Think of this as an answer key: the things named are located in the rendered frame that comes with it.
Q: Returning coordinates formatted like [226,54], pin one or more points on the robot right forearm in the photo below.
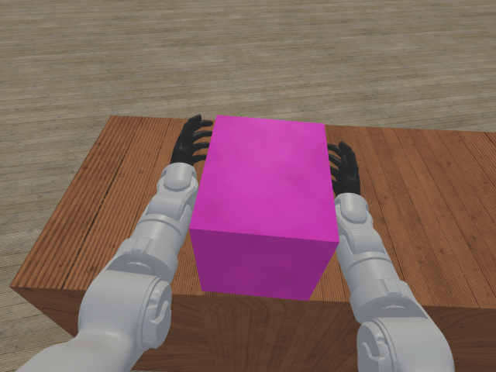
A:
[375,288]

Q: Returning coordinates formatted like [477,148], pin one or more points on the carton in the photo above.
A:
[264,221]

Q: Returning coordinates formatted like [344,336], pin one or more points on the left robot hand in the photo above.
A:
[184,147]

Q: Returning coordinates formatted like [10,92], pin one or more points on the right robot hand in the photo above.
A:
[347,177]

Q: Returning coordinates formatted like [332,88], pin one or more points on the robot left upper arm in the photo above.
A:
[123,315]

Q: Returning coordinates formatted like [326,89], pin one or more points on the robot right upper arm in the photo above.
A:
[402,344]

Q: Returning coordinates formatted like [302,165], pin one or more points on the pedestal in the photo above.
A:
[431,194]

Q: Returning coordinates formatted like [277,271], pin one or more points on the robot left forearm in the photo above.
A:
[155,243]

